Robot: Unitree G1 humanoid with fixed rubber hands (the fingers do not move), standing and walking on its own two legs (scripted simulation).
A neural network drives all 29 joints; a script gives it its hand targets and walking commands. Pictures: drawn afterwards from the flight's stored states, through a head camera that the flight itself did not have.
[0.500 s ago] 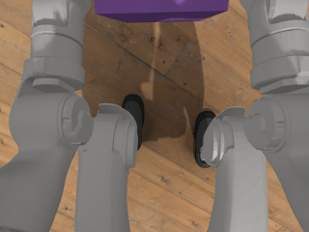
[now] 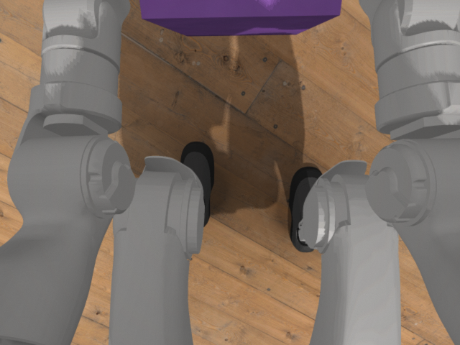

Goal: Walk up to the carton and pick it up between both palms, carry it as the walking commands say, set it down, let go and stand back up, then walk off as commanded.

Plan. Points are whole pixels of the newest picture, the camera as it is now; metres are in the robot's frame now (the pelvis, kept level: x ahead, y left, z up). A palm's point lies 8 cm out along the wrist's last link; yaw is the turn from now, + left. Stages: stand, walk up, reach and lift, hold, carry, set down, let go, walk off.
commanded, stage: set down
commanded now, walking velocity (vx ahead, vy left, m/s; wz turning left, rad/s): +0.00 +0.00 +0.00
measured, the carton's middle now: out of the picture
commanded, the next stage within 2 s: none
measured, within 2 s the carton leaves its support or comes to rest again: neither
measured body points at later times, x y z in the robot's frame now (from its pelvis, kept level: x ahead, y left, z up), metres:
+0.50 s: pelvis +0.00 +0.00 -0.01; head +0.39 +0.01 +0.19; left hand +0.56 +0.19 -0.22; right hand +0.58 -0.11 -0.21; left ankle +0.13 +0.12 -0.38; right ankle +0.08 -0.13 -0.38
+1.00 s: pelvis +0.00 +0.00 -0.01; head +0.39 +0.01 +0.19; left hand +0.56 +0.19 -0.22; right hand +0.58 -0.11 -0.21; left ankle +0.13 +0.12 -0.38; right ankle +0.08 -0.13 -0.38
